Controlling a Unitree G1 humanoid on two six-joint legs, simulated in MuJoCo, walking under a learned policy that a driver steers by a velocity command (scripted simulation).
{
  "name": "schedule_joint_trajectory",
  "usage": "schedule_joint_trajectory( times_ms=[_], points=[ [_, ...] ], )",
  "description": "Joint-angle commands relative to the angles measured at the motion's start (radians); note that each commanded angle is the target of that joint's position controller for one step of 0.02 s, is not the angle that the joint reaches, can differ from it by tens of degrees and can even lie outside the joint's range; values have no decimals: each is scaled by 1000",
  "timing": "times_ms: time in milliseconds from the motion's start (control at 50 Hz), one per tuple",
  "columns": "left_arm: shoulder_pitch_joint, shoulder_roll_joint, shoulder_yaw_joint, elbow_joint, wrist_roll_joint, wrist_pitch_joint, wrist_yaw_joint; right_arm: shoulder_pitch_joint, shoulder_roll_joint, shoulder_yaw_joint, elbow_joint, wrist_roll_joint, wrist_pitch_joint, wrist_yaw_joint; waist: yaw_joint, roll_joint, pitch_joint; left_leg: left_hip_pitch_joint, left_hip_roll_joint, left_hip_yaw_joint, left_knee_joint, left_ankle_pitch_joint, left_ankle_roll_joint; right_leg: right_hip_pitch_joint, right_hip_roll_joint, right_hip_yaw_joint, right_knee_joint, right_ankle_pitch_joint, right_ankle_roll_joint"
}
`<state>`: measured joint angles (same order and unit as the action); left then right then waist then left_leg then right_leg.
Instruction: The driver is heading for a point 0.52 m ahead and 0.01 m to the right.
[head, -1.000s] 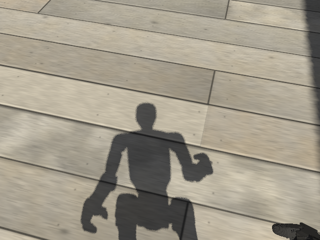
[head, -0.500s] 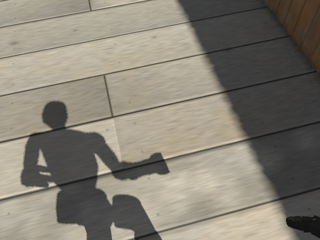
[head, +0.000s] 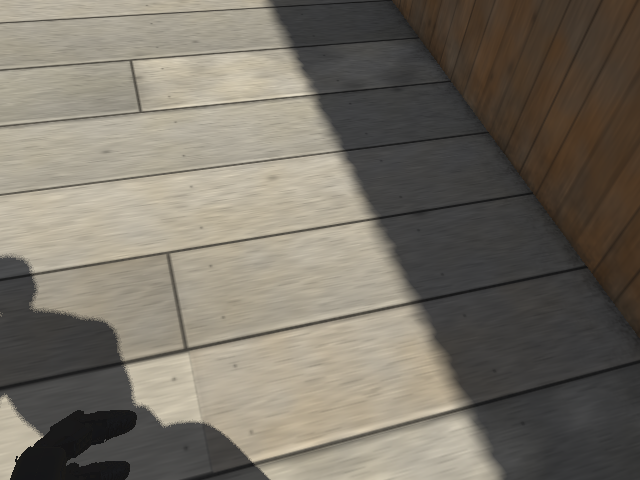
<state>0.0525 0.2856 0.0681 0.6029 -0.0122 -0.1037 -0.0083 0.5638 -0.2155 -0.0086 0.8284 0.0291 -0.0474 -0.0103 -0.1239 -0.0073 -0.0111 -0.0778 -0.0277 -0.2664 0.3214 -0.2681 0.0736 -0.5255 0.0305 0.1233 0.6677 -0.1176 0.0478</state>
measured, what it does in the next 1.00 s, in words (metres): walks ahead: right foot, then left foot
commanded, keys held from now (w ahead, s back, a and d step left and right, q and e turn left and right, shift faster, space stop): w+q+shift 0.22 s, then q+shift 0.04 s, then e+shift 0.18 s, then shift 0.56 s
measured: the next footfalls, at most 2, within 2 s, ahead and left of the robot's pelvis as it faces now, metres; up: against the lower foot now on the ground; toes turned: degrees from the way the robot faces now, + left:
right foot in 0.16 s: +0.22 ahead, -0.15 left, +0.00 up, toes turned +16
left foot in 0.48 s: +0.46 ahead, +0.19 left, +0.00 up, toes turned +15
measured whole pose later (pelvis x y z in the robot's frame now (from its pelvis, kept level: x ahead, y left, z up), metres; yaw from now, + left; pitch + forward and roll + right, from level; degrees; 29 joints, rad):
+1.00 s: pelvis +0.45 +0.05 -0.02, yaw +14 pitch -1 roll +1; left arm 0.15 0.23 -0.01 0.82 0.02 0.00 0.02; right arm 0.20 -0.25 -0.01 0.85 -0.02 0.00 -0.01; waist -0.02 0.01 0.02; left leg -0.22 0.00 0.02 0.49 -0.25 -0.01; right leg -0.25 -0.02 0.03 0.55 -0.28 0.01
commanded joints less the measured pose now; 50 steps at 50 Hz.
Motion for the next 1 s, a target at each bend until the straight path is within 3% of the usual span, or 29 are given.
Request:
schedule_joint_trajectory(
  times_ms=[20,100,140,160,180,200,220,260,280,320,360,380,420,480,500,520,540,560,580,600,640,700,760,800,820,840,860,900,1000],
  points=[
    [-241,18,5,-118,-14,-35,-9,-51,-172,-47,-68,14,-5,-17,1,185,75,-30,116,-242,-102,-59,131,-27,57,-31,-145,8,31],
    [-253,65,21,-127,-39,-56,-15,-83,-179,-58,-70,29,12,-14,22,220,59,-75,125,-303,-36,110,127,173,55,-36,-260,-15,25],
    [-57,136,54,-78,-40,-59,4,-169,-186,-63,-109,27,10,-9,138,200,-56,-186,89,-256,123,336,78,520,-1,-34,-317,9,-26],
    [173,192,73,-43,-38,-50,23,-216,-163,-57,-140,5,0,0,255,133,-226,-327,55,-175,389,330,41,843,-132,54,-248,-33,-88],
    [361,244,80,-4,-7,-32,26,-137,-61,-26,-172,9,-19,4,264,-169,-427,-665,-73,-23,708,-176,-16,1226,-390,465,-258,-348,-229],
    [345,204,69,13,1,-25,12,-114,-91,-21,-187,49,-24,-7,243,-330,-360,-818,20,57,893,-270,-18,1152,-487,666,-324,-556,-285],
    [302,128,53,7,6,-17,16,-207,-162,-38,-180,41,-20,-9,266,-231,-173,-892,76,96,963,-182,-24,1011,-431,529,-350,-519,-254],
    [274,87,38,42,33,6,24,-321,-176,-55,-191,-2,-10,-3,248,-57,30,-856,117,151,966,-97,-43,791,-342,262,-393,-80,-222],
    [254,60,25,61,42,9,19,-366,-148,-54,-215,-11,-7,2,215,-53,91,-825,122,164,961,-104,-47,691,-301,178,-384,210,-218],
    [223,24,5,95,25,5,7,-381,-64,-30,-257,5,-3,13,153,-75,106,-759,121,171,880,-168,-56,546,-294,102,-395,482,-223],
    [130,71,9,104,-5,0,2,-416,-36,-8,-287,-15,-15,33,105,-85,131,-607,104,211,596,-73,-71,372,-247,13,-457,552,-225],
    [95,117,22,103,-14,3,4,-398,-51,-8,-275,-30,-32,50,90,-92,98,-441,81,251,435,75,-65,296,-192,-41,-467,547,-207],
    [150,194,46,129,-26,-2,-2,-376,-122,-33,-257,-39,-49,68,74,-103,26,-171,2,272,314,296,-58,251,-194,-18,-444,541,-192],
    [164,174,30,138,-29,-14,-1,-219,-239,-81,-207,-68,-27,34,-51,-59,-99,158,28,240,227,549,2,235,-132,-59,-143,515,-88],
    [225,106,0,121,2,-8,-3,-174,-327,-94,-219,-97,-14,12,-43,131,-221,339,267,54,286,1023,81,124,-49,-103,186,26,-24],
    [441,50,-25,167,-15,8,1,-179,-316,-74,-242,-117,-5,15,24,324,-466,475,514,-257,268,1210,267,42,41,9,570,-623,7],
    [436,166,0,197,-20,24,1,-214,-270,-69,-245,-71,2,28,7,201,-473,398,431,-224,232,1073,251,37,8,82,621,-606,2],
    [373,175,3,176,-30,37,5,-300,-242,-59,-238,-41,2,39,45,160,-316,301,387,-120,196,955,224,-53,-34,29,598,-563,1],
    [328,155,-5,172,-16,52,18,-367,-204,-48,-228,-28,-2,43,74,95,-209,180,341,-68,154,892,201,-67,-74,-17,543,-500,14],
    [327,138,-7,176,-6,72,28,-421,-168,-36,-225,-30,-4,45,111,81,-151,63,312,-21,118,834,190,-28,-104,-28,490,-457,25],
    [380,89,-18,199,3,106,33,-487,-164,-38,-214,-56,-12,52,172,101,-131,-136,278,55,51,789,182,153,-119,-52,376,-372,43],
    [338,45,-36,199,20,116,40,-522,-165,-43,-182,-60,-15,44,175,114,-132,-216,244,140,18,733,169,289,-107,-84,126,-236,41],
    [289,60,-32,198,26,125,32,-520,-164,-39,-143,-47,-1,32,177,116,-124,-264,225,155,8,400,138,411,-83,-102,-40,-28,15],
    [241,72,-30,181,50,131,29,-502,-122,-23,-116,-42,5,34,181,88,-63,-335,163,163,11,25,55,477,-87,-80,-156,45,-23],
    [199,106,-28,152,53,132,32,-462,-100,-14,-97,-51,8,34,158,27,-14,-359,113,181,42,-143,-4,464,-150,-6,-240,90,-54],
    [137,177,-15,136,40,132,41,-391,-101,-16,-88,-57,12,35,88,-126,24,-326,45,232,81,-155,-49,374,-198,24,-257,7,-105],
    [93,134,-22,143,34,131,36,-383,-94,-13,-76,-56,23,23,88,-181,22,-198,27,274,104,-75,-75,231,-180,30,-314,-277,-126],
    [74,75,-40,150,45,119,29,-415,-128,-26,-62,-51,36,4,106,-131,66,-152,34,271,119,3,-76,173,-132,5,-330,-325,-83],
    [111,83,-43,194,24,90,28,-384,-138,-32,-10,-45,28,-5,126,-41,-10,-138,57,248,114,161,-71,319,-104,-43,-220,32,-68]
  ],
)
